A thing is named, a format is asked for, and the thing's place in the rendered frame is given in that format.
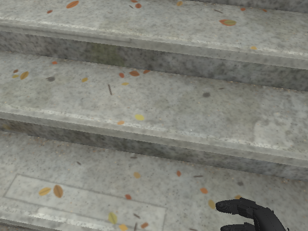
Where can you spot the robot right hand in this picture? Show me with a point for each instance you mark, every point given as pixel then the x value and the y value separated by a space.
pixel 264 218

